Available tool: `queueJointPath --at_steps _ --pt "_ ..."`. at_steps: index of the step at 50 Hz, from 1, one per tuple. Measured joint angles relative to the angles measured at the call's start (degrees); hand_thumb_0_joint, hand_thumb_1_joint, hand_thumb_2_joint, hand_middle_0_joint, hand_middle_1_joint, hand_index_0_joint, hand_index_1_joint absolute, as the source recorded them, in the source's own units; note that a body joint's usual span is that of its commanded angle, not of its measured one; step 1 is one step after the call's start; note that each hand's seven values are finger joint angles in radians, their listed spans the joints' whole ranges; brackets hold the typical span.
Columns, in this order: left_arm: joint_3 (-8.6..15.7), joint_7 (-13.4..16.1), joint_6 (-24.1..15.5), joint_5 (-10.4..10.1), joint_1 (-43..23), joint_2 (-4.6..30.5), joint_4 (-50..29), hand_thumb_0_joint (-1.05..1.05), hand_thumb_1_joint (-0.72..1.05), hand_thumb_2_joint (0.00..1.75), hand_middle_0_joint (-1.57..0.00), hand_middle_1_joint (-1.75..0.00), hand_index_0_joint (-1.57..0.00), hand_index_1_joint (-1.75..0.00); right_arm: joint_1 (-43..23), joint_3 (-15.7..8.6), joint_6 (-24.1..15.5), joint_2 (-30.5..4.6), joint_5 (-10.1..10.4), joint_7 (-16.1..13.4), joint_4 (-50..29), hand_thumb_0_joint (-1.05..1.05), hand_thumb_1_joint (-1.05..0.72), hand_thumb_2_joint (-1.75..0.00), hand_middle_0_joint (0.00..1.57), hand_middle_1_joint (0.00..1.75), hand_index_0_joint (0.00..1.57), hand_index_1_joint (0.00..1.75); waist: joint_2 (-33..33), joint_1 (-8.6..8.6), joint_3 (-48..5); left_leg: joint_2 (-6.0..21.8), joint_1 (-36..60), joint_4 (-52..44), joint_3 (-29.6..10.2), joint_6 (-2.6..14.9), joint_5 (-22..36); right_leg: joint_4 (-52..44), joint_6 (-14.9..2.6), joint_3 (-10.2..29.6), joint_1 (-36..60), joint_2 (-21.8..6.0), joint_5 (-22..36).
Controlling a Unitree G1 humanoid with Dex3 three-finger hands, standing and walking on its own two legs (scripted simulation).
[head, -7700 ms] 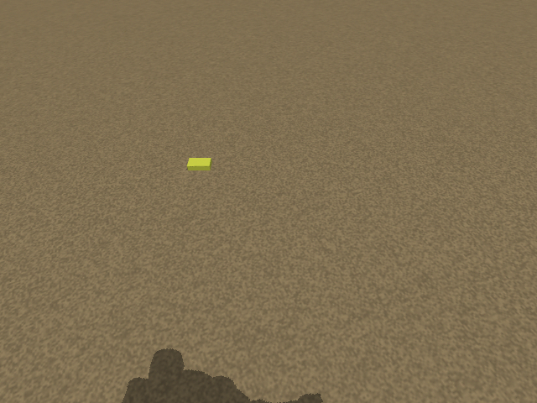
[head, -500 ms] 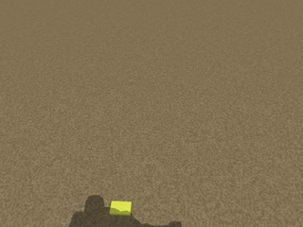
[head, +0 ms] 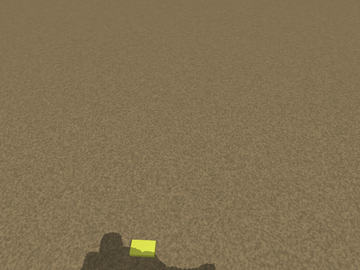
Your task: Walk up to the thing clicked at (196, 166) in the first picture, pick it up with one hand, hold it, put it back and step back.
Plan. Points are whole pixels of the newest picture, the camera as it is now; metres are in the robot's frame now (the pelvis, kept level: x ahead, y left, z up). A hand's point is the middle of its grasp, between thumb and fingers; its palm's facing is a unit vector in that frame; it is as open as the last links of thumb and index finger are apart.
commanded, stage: stand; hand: left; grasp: from above
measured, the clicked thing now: (143, 248) +0.40 +0.22 -0.77
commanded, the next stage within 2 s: rise first in 0.82 s
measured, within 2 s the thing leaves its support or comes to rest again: neither
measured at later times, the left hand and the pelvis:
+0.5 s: hand out of the picture +0.07 +0.26 -0.16, palm faces -0.04 -0.94 -0.34, open 7.4 cm; pelvis +0.00 +0.00 +0.00, yaw +0 degrees
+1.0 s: hand out of the picture +0.10 +0.25 -0.16, palm faces +0.02 -0.94 -0.34, open 7.5 cm; pelvis +0.00 +0.00 +0.00, yaw +0 degrees
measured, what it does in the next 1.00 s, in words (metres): stands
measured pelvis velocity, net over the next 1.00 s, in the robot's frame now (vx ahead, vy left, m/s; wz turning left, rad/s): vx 0.00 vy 0.00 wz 0.00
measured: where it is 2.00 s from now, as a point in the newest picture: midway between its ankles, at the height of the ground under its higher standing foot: outside the picture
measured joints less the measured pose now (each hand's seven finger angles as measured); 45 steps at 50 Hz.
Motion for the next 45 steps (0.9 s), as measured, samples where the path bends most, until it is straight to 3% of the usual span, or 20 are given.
queueJointPath --at_steps 45 --pt "-0.03 0.07 0.17 -0.09 -0.19 -0.13 -0.47 0.00 0.90 0.89 -0.20 -0.30 -0.20 -0.30 -0.09 0.00 -0.19 0.01 0.03 -0.18 -0.28 0.01 -0.90 -0.90 0.21 0.30 0.20 0.30 0.07 0.04 0.11 -0.29 0.30 -0.06 0.21 0.17 -0.47 0.35 0.22 0.20 0.06 -0.32 -0.63"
